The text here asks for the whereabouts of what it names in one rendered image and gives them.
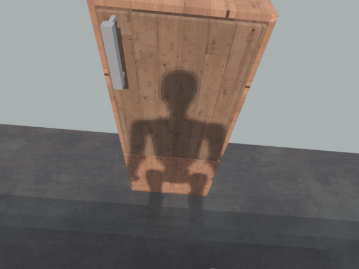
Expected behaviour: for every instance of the cupboard door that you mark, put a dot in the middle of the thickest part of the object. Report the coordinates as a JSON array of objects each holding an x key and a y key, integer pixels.
[{"x": 184, "y": 79}]

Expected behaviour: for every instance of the handle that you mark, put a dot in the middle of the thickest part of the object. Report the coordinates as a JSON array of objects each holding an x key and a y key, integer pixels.
[{"x": 109, "y": 35}]

